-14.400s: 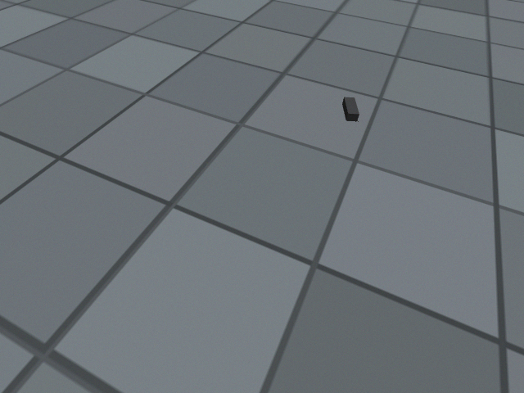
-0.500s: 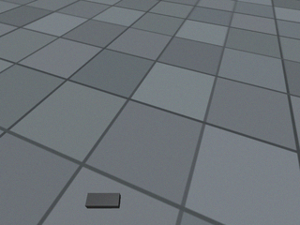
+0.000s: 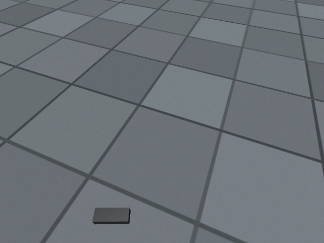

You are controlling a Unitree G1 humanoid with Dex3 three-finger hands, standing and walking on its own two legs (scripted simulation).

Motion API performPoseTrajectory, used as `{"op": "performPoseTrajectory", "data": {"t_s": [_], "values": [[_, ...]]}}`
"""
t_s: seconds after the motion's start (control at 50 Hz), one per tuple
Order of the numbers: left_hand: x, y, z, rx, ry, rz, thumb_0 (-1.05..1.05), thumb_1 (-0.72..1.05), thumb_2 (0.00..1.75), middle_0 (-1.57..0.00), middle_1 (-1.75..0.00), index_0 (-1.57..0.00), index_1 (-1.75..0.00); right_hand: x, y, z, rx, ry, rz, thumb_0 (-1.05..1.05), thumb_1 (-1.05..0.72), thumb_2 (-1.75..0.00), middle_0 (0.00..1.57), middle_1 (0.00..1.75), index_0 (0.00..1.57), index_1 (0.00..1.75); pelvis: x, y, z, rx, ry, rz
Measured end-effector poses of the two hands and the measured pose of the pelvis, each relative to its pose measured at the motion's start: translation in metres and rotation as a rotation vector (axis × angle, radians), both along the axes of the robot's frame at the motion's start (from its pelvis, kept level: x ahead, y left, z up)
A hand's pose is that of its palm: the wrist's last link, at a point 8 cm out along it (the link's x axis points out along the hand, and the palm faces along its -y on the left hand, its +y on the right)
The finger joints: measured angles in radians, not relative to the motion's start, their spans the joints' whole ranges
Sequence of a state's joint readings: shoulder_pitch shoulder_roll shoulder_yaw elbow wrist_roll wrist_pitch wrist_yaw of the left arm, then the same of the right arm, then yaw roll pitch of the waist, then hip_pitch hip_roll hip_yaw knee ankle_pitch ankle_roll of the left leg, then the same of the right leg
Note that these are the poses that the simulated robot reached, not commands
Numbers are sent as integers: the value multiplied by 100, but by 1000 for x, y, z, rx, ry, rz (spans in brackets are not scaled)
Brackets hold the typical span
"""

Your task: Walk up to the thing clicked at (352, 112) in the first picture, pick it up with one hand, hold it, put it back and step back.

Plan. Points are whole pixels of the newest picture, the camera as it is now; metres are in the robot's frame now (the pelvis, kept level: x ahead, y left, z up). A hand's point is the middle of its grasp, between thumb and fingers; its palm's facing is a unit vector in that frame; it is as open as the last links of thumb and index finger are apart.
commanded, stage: stand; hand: left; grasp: from above
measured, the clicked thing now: (112, 215) +0.40 +0.27 -0.76
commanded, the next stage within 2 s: rise first in 0.40 s
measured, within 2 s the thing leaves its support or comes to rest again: neither
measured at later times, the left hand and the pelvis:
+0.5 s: hand out of the picture +0.07 +0.26 -0.16, palm faces -0.01 -0.94 -0.34, open 7.4 cm; pelvis +0.00 +0.00 +0.00, yaw +0 degrees
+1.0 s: hand out of the picture +0.14 +0.26 -0.21, palm faces -0.08 -0.91 -0.41, open 13.1 cm; pelvis -0.02 +0.01 -0.06, yaw -2 degrees
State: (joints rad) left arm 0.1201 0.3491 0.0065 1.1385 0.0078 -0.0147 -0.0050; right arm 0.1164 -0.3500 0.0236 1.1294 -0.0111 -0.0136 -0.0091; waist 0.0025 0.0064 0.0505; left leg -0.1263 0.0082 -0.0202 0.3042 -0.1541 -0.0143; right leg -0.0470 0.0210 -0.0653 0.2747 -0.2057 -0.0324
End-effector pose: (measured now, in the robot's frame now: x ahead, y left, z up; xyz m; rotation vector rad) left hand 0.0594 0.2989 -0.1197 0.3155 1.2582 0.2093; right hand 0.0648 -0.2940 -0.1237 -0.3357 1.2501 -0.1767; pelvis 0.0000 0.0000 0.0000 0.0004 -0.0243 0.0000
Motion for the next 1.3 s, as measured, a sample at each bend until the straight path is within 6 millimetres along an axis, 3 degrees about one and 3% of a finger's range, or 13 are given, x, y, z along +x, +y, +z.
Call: {"op": "performPoseTrajectory", "data": {"t_s": [0.52,0.58,0.72,0.8,0.94,1.02,1.14,1.3], "values": [[7,0,0,-1,-15,-1,0,90,90,-20,-30,-20,-31,9,1,2,-3,-19,-1,0,-90,-90,20,30,20,30,3,1,0,-1,-4,0],[22,-3,1,-6,-87,22,0,87,90,-21,-33,-20,-34,14,6,3,3,-96,-18,1,-91,-90,20,30,20,30,-2,2,-3,-1,31,2],[79,-2,-14,-8,-153,-31,0,58,93,-12,-64,-14,-64,12,27,-7,42,-173,-41,0,-92,-90,20,30,20,30,-16,1,-19,1,141,-15],[92,-4,-18,11,-158,-73,0,33,96,-7,-84,-10,-83,6,36,-12,65,-195,-72,1,-92,-90,20,30,20,30,-15,3,-27,0,169,-28],[85,0,-40,48,-101,-103,0,-17,98,-7,-100,-9,-100,13,42,-23,66,-261,-67,1,-92,-90,20,30,20,30,-14,10,-47,-7,226,-38],[77,6,-54,71,-103,-118,0,-36,99,-8,-104,-9,-104,23,43,-33,52,-297,-48,1,-91,-90,20,30,20,30,-16,12,-63,-11,263,-39],[71,10,-66,89,-112,-161,-1,-51,100,-9,-105,-8,-106,44,48,-45,39,-359,-11,1,-91,-90,20,30,20,30,-18,15,-82,-21,303,-37],[65,12,-83,114,-108,-218,-1,-57,100,-9,-105,-8,-106,68,59,-57,46,-441,41,1,-91,-90,20,30,20,30,-22,18,-103,-31,355,-36]]}}
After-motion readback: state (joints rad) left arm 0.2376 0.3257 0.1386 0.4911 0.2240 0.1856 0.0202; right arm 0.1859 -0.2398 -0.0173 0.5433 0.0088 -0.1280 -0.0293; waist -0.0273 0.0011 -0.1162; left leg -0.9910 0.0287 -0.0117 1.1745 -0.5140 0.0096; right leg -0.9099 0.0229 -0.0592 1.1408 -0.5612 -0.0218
